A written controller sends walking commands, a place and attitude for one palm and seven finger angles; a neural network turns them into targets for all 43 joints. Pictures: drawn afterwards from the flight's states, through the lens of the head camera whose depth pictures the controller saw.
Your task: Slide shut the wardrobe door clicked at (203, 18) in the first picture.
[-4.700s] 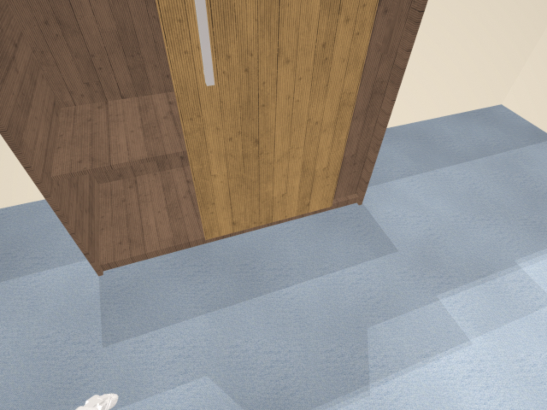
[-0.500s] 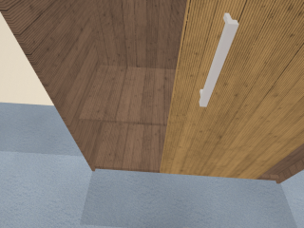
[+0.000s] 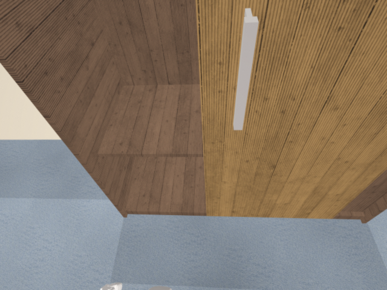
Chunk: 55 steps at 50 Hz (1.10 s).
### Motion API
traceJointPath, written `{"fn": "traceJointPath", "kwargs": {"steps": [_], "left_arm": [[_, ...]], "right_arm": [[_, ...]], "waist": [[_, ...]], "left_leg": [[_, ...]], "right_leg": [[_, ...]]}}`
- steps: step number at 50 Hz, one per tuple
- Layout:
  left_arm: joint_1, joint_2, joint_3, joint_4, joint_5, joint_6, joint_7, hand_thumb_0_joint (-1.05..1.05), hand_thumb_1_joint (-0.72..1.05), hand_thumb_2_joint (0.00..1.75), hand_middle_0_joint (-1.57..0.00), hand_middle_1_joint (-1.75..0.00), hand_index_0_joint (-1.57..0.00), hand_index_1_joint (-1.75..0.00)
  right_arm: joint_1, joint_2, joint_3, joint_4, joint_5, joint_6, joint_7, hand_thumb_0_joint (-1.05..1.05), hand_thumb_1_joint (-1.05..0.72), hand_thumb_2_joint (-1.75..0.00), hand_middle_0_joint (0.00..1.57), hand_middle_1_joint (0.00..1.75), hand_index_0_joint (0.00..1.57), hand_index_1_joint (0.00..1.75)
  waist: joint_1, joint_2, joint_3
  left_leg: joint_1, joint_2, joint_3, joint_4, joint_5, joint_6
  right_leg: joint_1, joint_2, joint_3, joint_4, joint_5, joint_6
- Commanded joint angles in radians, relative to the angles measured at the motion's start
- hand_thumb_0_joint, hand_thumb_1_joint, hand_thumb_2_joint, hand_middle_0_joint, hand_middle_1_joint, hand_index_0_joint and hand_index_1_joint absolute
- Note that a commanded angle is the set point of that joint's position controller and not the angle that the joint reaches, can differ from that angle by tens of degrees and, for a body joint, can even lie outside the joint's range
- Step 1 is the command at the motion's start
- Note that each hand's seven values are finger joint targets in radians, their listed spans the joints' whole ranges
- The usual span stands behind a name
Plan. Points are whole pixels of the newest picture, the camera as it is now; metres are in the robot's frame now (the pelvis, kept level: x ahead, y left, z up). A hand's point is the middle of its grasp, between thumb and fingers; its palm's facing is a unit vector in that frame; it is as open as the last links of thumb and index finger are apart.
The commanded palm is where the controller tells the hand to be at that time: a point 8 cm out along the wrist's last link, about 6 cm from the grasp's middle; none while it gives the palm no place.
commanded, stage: come to a stop and stand still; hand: right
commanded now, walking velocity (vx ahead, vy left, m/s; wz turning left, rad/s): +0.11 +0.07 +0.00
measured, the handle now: (242, 78) +0.51 -0.09 +0.16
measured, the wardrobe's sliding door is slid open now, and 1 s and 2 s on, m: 0.44 0.44 0.44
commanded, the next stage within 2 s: look again from close up in 1.08 s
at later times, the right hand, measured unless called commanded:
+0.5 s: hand out of the picture -0.08 -0.11 -0.16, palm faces +0.12 +0.98 -0.19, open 7.4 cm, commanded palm none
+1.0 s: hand out of the picture -0.04 -0.19 -0.18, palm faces +0.08 +0.98 -0.19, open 7.4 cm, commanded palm none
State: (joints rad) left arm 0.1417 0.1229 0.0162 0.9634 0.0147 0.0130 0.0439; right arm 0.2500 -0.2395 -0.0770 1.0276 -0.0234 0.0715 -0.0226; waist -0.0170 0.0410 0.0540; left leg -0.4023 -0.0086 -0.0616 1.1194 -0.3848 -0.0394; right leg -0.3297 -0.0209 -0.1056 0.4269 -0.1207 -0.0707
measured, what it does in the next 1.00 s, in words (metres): steps on the spot: left foot, then right foot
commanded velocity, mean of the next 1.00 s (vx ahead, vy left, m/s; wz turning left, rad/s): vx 0.05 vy -0.05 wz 0.00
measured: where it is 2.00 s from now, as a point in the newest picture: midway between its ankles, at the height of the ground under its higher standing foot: outside the picture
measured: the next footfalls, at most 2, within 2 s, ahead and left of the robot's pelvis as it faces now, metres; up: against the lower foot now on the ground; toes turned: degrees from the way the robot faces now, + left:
left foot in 0.22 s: -0.05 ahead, +0.13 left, +0.00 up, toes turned +2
right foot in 0.66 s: +0.00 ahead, -0.11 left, +0.00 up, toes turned -7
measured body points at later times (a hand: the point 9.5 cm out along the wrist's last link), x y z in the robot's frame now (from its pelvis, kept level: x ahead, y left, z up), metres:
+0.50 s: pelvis -0.03 +0.04 +0.00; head -0.02 +0.07 +0.45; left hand -0.08 +0.26 -0.17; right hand -0.08 -0.16 -0.14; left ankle -0.09 +0.13 -0.74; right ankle -0.05 -0.10 -0.70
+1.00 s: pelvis -0.03 -0.02 +0.00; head -0.01 -0.03 +0.45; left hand +0.05 +0.20 -0.15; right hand -0.04 -0.24 -0.17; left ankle -0.09 +0.13 -0.74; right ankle -0.04 -0.11 -0.74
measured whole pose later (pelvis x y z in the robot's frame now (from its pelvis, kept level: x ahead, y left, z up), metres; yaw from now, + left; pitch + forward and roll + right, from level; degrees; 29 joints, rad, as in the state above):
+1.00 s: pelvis -0.03 -0.02 +0.00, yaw -2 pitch +0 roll -1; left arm 0.17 0.14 0.01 1.08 0.01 -0.02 0.04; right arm 0.26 -0.16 -0.01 1.15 -0.01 0.01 -0.04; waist -0.02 0.03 0.02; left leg -0.07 0.09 0.04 0.41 -0.33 -0.06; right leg -0.18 0.02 -0.11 0.44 -0.25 -0.05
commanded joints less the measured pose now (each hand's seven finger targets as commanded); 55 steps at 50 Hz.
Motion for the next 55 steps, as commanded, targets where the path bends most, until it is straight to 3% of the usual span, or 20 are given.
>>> {"fn": "traceJointPath", "kwargs": {"steps": [1, 5, 9, 10, 11, 12, 13, 15, 17, 24, 28, 31, 33, 34, 35, 36, 38, 41, 49, 55], "left_arm": [[0.112, 0.206, 0.058, -0.002, 0.007, -0.003, 0.006, 0.00, 0.90, 0.90, -0.20, -0.30, -0.20, -0.30], [0.138, 0.218, 0.068, 0.028, 0.018, 0.004, -0.009, 0.00, 0.90, 0.90, -0.20, -0.30, -0.20, -0.30], [0.114, 0.195, 0.070, 0.053, 0.013, 0.018, -0.021, 0.00, 0.90, 0.90, -0.20, -0.30, -0.20, -0.30], [0.128, 0.145, 0.060, 0.063, 0.001, 0.020, -0.025, 0.00, 0.90, 0.90, -0.20, -0.30, -0.20, -0.30], [0.125, 0.077, 0.043, 0.054, -0.009, 0.021, -0.026, 0.00, 0.90, 0.90, -0.20, -0.30, -0.20, -0.30], [0.106, 0.103, 0.050, 0.042, 0.004, 0.027, -0.028, 0.00, 0.90, 0.90, -0.20, -0.30, -0.20, -0.30], [0.136, 0.122, 0.056, 0.051, 0.012, 0.030, -0.037, 0.00, 0.90, 0.90, -0.20, -0.30, -0.20, -0.30], [0.194, 0.111, 0.054, 0.094, 0.012, 0.030, -0.046, 0.00, 0.90, 0.90, -0.20, -0.30, -0.20, -0.30], [0.225, 0.102, 0.043, 0.107, 0.008, 0.012, -0.050, 0.00, 0.90, 0.90, -0.20, -0.30, -0.20, -0.30], [0.140, 0.106, 0.032, 0.074, 0.006, -0.001, -0.028, 0.00, 0.90, 0.90, -0.20, -0.30, -0.20, -0.30], [0.115, 0.079, 0.022, 0.073, -0.005, -0.011, -0.024, 0.00, 0.90, 0.90, -0.20, -0.30, -0.20, -0.30], [0.187, 0.062, 0.017, 0.113, -0.008, -0.025, -0.017, 0.00, 0.90, 0.90, -0.20, -0.30, -0.20, -0.30], [0.244, 0.133, 0.028, 0.139, 0.000, -0.045, -0.004, 0.00, 0.90, 0.90, -0.20, -0.30, -0.20, -0.30], [0.243, 0.155, 0.032, 0.142, -0.001, -0.039, 0.002, 0.00, 0.90, 0.90, -0.20, -0.30, -0.20, -0.30], [0.223, 0.155, 0.032, 0.139, -0.003, -0.029, 0.003, 0.00, 0.90, 0.90, -0.20, -0.30, -0.20, -0.30], [0.189, 0.144, 0.025, 0.142, -0.002, -0.029, 0.005, 0.00, 0.90, 0.90, -0.20, -0.30, -0.20, -0.30], [0.155, 0.134, 0.016, 0.129, -0.005, -0.028, 0.011, 0.00, 0.90, 0.90, -0.20, -0.30, -0.20, -0.30], [0.127, 0.129, 0.013, 0.121, -0.007, -0.027, 0.012, 0.00, 0.90, 0.90, -0.20, -0.30, -0.20, -0.30], [0.134, 0.145, 0.014, 0.121, -0.003, -0.034, 0.003, 0.00, 0.90, 0.90, -0.20, -0.30, -0.20, -0.30], [0.135, 0.142, 0.008, 0.136, -0.004, -0.033, -0.003, 0.00, 0.90, 0.90, -0.20, -0.30, -0.20, -0.30]], "right_arm": [[0.085, -0.042, -0.002, -0.028, -0.001, -0.008, 0.007, 0.00, -0.90, -0.90, 0.20, 0.30, 0.20, 0.30], [0.112, -0.007, 0.021, -0.001, 0.003, -0.014, 0.006, 0.00, -0.90, -0.90, 0.20, 0.30, 0.20, 0.30], [0.307, 0.012, 0.027, 0.087, 0.010, -0.032, -0.001, 0.00, -0.90, -0.90, 0.20, 0.30, 0.20, 0.30], [0.307, -0.031, 0.022, 0.088, 0.001, -0.042, -0.008, 0.00, -0.90, -0.90, 0.20, 0.30, 0.20, 0.30], [0.269, -0.093, 0.017, 0.072, -0.007, -0.052, -0.013, 0.00, -0.90, -0.90, 0.20, 0.30, 0.20, 0.30], [0.145, -0.116, 0.021, 0.024, -0.005, -0.050, -0.017, 0.00, -0.90, -0.90, 0.20, 0.30, 0.20, 0.30], [0.053, -0.117, 0.020, -0.005, -0.003, -0.057, -0.019, 0.00, -0.90, -0.90, 0.20, 0.30, 0.20, 0.30], [0.018, -0.052, 0.028, -0.004, 0.008, -0.086, -0.021, 0.00, -0.90, -0.90, 0.20, 0.30, 0.20, 0.30], [0.091, -0.016, 0.043, 0.022, 0.010, -0.105, -0.012, 0.00, -0.90, -0.90, 0.20, 0.30, 0.20, 0.30], [0.258, -0.010, 0.031, 0.086, 0.003, -0.115, -0.023, 0.00, -0.90, -0.90, 0.20, 0.30, 0.20, 0.30], [0.241, -0.021, 0.024, 0.095, -0.003, -0.108, -0.028, 0.00, -0.90, -0.90, 0.20, 0.30, 0.20, 0.30], [0.175, -0.007, 0.029, 0.099, 0.006, -0.101, -0.029, 0.00, -0.90, -0.90, 0.20, 0.30, 0.20, 0.30], [0.188, 0.040, 0.039, 0.096, 0.014, -0.095, -0.027, 0.00, -0.90, -0.90, 0.20, 0.30, 0.20, 0.30], [0.192, 0.068, 0.044, 0.098, 0.013, -0.088, -0.031, 0.00, -0.90, -0.90, 0.20, 0.30, 0.20, 0.30], [0.176, 0.073, 0.045, 0.099, 0.007, -0.078, -0.033, 0.00, -0.90, -0.90, 0.20, 0.30, 0.20, 0.30], [0.162, 0.076, 0.048, 0.110, 0.007, -0.068, -0.030, 0.00, -0.90, -0.90, 0.20, 0.30, 0.20, 0.30], [0.164, 0.062, 0.051, 0.119, 0.009, -0.063, -0.026, 0.00, -0.90, -0.90, 0.20, 0.30, 0.20, 0.30], [0.173, 0.047, 0.056, 0.136, 0.009, -0.063, -0.025, 0.00, -0.90, -0.90, 0.20, 0.30, 0.20, 0.30], [0.111, 0.007, 0.054, 0.112, 0.010, -0.072, -0.022, 0.00, -0.90, -0.90, 0.20, 0.30, 0.20, 0.30], [0.085, -0.009, 0.055, 0.105, 0.010, -0.070, -0.021, 0.00, -0.90, -0.90, 0.20, 0.30, 0.20, 0.30]], "waist": [[0.041, -0.193, -0.127], [0.051, -0.229, -0.080], [-0.021, -0.174, -0.072], [-0.018, -0.055, -0.047], [-0.004, 0.161, 0.008], [0.009, 0.151, 0.113], [0.045, 0.109, 0.105], [0.066, 0.094, 0.145], [0.047, 0.063, 0.154], [-0.033, 0.108, 0.022], [-0.038, 0.133, -0.029], [0.013, 0.140, -0.053], [0.023, -0.018, -0.114], [0.015, -0.086, -0.117], [0.013, -0.075, -0.057], [0.011, -0.147, -0.003], [0.001, -0.180, 0.035], [-0.002, -0.109, 0.030], [0.013, -0.058, -0.074], [0.007, -0.026, -0.012]], "left_leg": [[-0.009, 0.028, 0.031, -0.195, -0.053, 0.001], [0.136, 0.004, 0.103, -0.445, -0.132, 0.039], [0.390, -0.024, 0.174, -0.821, 0.038, 0.065], [0.421, 0.075, 0.054, -0.939, -0.031, 0.087], [0.278, 0.266, -0.203, -1.066, -0.287, 0.144], [0.071, 0.378, -0.284, -1.135, -0.383, 0.188], [-0.020, 0.377, -0.268, -1.136, -0.364, 0.204], [0.017, 0.276, -0.145, -1.088, -0.153, 0.141], [0.136, 0.232, -0.048, -1.007, 0.076, 0.124], [0.442, 0.311, -0.075, -0.827, 0.697, 0.187], [0.458, 0.298, -0.050, -0.758, 0.844, 0.197], [0.336, 0.210, 0.024, -0.675, 0.770, 0.123], [0.182, 0.125, 0.069, -0.597, 0.481, 0.062], [0.153, 0.102, 0.088, -0.627, 0.249, 0.047], [0.153, 0.087, 0.093, -0.663, 0.100, 0.042], [0.156, 0.091, 0.109, -0.663, 0.103, 0.035], [0.187, 0.097, 0.104, -0.670, 0.149, 0.032], [0.208, 0.117, 0.086, -0.729, 0.255, 0.035], [0.262, 0.130, 0.088, -0.745, 0.324, 0.029], [0.271, 0.136, 0.090, -0.777, 0.272, 0.028]], "right_leg": [[0.213, -0.258, 0.307, -0.253, -0.225, -0.060], [0.129, -0.224, 0.316, -0.322, -0.396, -0.035], [0.006, -0.111, 0.166, -0.299, -0.442, 0.072], [-0.075, -0.049, 0.119, -0.165, -0.410, 0.099], [-0.109, 0.031, 0.054, 0.052, -0.334, 0.120], [-0.130, 0.020, 0.082, 0.219, -0.319, 0.107], [-0.083, 0.010, 0.106, 0.335, -0.280, 0.099], [-0.119, -0.006, 0.113, 0.405, -0.163, 0.089], [-0.161, -0.011, 0.087, 0.405, -0.119, 0.095], [-0.216, -0.030, 0.072, 0.350, -0.244, 0.115], [-0.105, -0.010, 0.044, 0.209, -0.278, 0.106], [0.146, 0.015, 0.018, -0.043, -0.052, 0.092], [0.361, -0.111, 0.111, 0.025, 0.378, 0.040], [0.367, -0.176, 0.148, 0.042, 0.494, 0.001], [0.297, -0.188, 0.146, 0.018, 0.384, -0.010], [0.250, -0.174, 0.164, -0.032, 0.342, -0.013], [0.210, -0.156, 0.167, -0.059, 0.383, -0.013], [0.224, -0.119, 0.136, -0.036, 0.357, 0.011], [0.284, -0.107, 0.128, -0.055, 0.360, 0.039], [0.221, -0.099, 0.134, -0.096, 0.242, 0.043]]}}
